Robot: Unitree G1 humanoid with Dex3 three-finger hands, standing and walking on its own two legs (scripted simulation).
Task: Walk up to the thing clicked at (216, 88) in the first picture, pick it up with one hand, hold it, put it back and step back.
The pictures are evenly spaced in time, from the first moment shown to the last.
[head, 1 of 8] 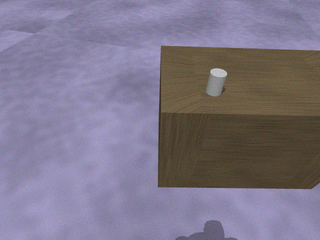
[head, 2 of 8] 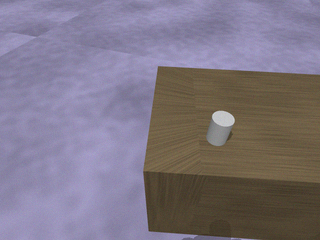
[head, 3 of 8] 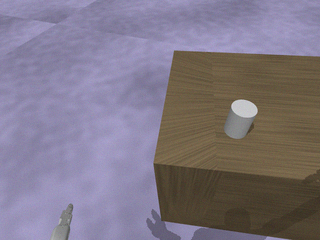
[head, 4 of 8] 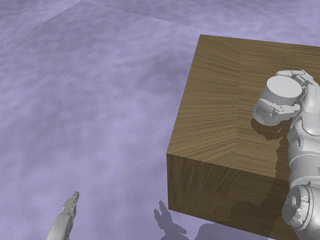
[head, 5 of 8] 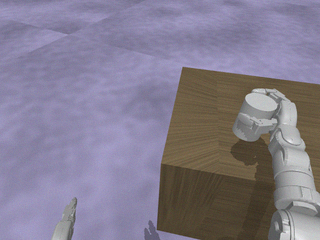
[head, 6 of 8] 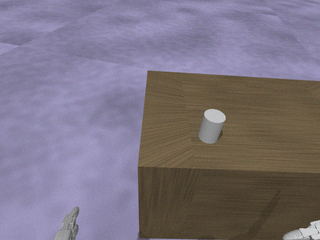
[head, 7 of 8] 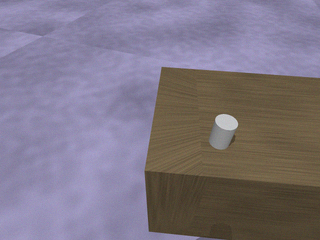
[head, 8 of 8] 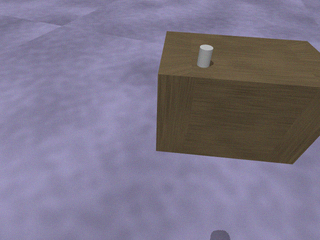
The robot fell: no
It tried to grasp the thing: yes
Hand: right
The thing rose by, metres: 0.24
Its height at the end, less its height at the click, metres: +0.00
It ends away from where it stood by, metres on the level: 0.01
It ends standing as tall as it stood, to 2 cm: yes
